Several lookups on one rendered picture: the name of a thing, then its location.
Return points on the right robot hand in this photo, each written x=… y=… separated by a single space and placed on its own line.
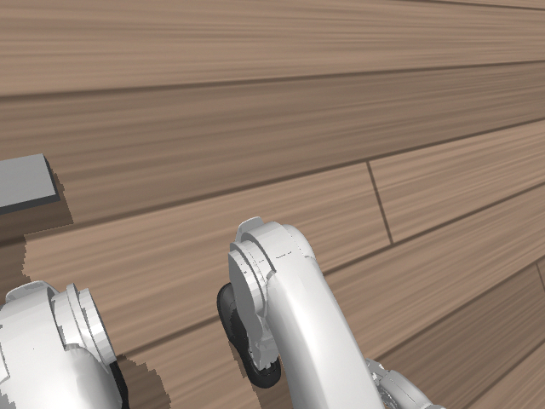
x=396 y=391

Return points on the right robot foot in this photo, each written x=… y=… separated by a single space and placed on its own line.
x=237 y=335

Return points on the left robot foot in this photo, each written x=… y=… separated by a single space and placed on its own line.
x=122 y=387

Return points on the carton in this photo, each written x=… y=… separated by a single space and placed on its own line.
x=26 y=182

